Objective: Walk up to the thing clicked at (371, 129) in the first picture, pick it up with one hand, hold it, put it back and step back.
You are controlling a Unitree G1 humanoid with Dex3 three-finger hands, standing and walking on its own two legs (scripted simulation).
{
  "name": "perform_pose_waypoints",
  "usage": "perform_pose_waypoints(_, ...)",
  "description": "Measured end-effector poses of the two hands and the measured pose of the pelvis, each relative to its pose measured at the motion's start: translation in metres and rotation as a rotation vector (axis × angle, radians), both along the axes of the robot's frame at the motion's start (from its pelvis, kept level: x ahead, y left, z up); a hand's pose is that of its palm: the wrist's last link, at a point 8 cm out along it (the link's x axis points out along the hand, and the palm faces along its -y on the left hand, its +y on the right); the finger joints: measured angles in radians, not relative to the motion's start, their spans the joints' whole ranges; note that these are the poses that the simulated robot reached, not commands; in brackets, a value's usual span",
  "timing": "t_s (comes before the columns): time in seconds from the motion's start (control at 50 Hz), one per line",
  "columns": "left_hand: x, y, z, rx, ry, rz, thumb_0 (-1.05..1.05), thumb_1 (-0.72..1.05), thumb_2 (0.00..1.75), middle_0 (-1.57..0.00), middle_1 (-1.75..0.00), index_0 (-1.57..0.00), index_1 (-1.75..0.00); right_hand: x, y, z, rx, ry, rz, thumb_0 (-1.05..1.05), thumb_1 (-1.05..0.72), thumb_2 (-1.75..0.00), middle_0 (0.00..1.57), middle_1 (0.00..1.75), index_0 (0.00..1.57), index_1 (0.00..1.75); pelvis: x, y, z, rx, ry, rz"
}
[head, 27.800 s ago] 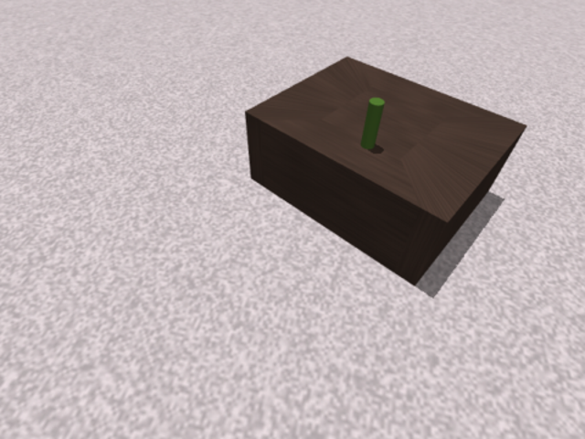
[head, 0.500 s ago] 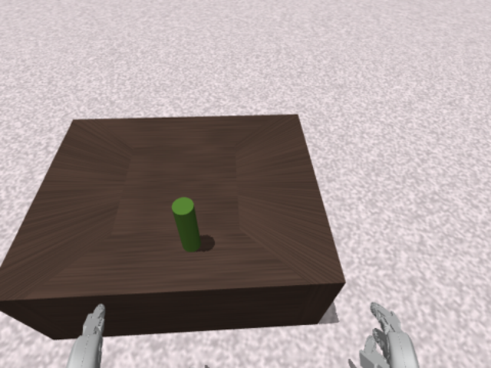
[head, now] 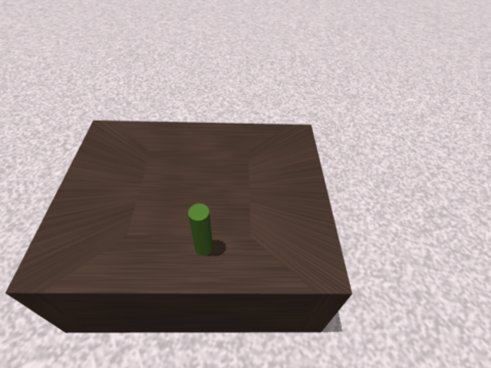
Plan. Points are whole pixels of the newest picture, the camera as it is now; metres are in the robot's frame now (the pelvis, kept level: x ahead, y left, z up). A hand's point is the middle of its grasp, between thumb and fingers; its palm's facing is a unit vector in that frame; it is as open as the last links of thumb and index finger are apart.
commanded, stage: stand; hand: left
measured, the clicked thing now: (201, 231) +0.52 +0.13 -0.27
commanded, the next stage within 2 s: step back in 2.00 s
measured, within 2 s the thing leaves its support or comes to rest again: neither
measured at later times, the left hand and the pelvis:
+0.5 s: hand out of the picture +0.05 +0.24 -0.13, palm faces +0.01 -0.94 -0.35, open 7.4 cm; pelvis -0.01 -0.01 +0.02, yaw +1 degrees
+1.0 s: hand out of the picture +0.05 +0.24 -0.13, palm faces +0.00 -0.94 -0.35, open 7.4 cm; pelvis +0.00 -0.01 +0.03, yaw +1 degrees
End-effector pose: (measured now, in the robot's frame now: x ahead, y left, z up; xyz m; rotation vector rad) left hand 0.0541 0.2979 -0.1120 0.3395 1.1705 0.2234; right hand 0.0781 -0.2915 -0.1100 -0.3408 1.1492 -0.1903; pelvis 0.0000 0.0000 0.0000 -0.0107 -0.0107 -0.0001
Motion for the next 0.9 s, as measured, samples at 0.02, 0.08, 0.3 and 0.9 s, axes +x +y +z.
perform_pose_waypoints(0.02,-0.004,0.0,0.001,-0.001,0.013,0.006,0.01,0.75,0.87,-0.21,-0.29,-0.2,-0.29,-0.001,0.001,0.0,0.005,0.007,-0.002,0.01,-0.9,-0.9,0.2,0.3,0.2,0.3,0.0,0.0,0.002,0.001,-0.004,0.0)
perform_pose_waypoints(0.08,-0.014,-0.002,0.003,-0.004,0.045,0.024,0.01,0.82,0.88,-0.21,-0.3,-0.2,-0.29,-0.004,0.005,-0.001,0.022,0.024,-0.007,0.01,-0.9,-0.9,0.2,0.3,0.2,0.3,-0.001,-0.001,0.006,0.002,-0.017,0.003)
perform_pose_waypoints(0.3,-0.02,-0.011,0.011,-0.022,0.067,0.036,0.01,0.9,0.9,-0.21,-0.3,-0.2,-0.3,-0.013,0.007,0.004,0.054,0.05,-0.023,0.0,-0.9,-0.9,0.2,0.3,0.21,0.3,-0.006,-0.005,0.02,0.006,-0.052,0.011)
perform_pose_waypoints(0.9,-0.012,-0.014,0.018,-0.025,0.092,0.042,0.01,0.9,0.9,-0.21,-0.3,-0.2,-0.3,-0.03,-0.013,0.009,0.032,0.115,-0.05,0.0,-0.9,-0.9,0.2,0.3,0.2,0.3,-0.006,-0.013,0.027,0.009,-0.045,0.011)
